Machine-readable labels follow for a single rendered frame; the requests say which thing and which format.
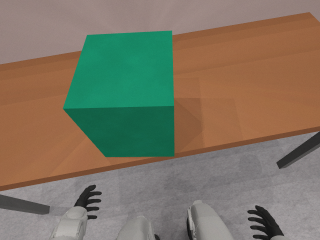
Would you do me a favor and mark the robot left hand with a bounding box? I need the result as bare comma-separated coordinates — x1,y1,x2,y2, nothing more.
74,184,102,220

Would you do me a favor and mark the robot right hand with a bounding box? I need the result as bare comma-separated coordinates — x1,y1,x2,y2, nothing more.
247,205,284,240

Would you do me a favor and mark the left robot forearm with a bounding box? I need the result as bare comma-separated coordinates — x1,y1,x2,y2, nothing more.
49,206,88,240

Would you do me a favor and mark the table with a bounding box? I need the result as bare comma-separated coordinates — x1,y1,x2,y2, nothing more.
0,12,320,215

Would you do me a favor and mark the right robot shin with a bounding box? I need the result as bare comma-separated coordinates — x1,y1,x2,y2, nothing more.
191,200,202,240

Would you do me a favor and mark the right robot thigh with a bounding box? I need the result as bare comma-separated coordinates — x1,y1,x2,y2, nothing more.
187,203,234,240

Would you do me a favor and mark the carton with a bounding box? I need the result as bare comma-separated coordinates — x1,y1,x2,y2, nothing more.
63,30,175,157

